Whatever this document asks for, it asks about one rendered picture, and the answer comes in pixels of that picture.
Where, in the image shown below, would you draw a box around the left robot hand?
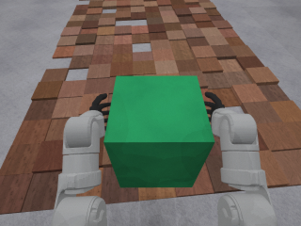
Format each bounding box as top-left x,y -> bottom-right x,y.
89,93 -> 111,130

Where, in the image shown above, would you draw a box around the robot right forearm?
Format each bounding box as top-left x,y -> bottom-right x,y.
211,107 -> 278,226

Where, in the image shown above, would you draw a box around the left robot upper arm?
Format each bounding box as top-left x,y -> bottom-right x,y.
52,196 -> 108,226

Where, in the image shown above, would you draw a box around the right robot hand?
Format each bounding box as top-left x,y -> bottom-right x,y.
204,91 -> 225,129

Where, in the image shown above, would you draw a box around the robot left forearm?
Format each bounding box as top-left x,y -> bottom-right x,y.
51,110 -> 105,226

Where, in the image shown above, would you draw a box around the carton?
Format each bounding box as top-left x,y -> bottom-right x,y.
103,75 -> 215,188

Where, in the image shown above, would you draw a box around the right robot upper arm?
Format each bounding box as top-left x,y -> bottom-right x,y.
217,193 -> 277,226

